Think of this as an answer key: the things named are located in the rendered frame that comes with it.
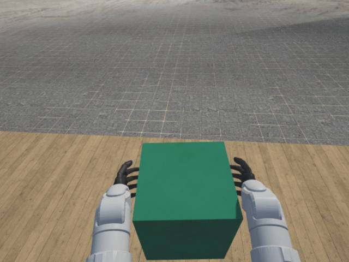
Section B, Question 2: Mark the right robot forearm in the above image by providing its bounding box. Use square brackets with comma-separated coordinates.
[241, 180, 301, 262]

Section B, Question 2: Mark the robot right hand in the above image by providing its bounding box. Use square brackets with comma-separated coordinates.
[230, 157, 256, 196]

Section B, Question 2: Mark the left robot forearm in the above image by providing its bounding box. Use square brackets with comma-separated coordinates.
[86, 184, 132, 262]

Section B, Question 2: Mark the robot left hand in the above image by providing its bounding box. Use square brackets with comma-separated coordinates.
[113, 160, 139, 198]

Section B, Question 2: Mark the carton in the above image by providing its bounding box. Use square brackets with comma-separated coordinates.
[132, 141, 243, 260]

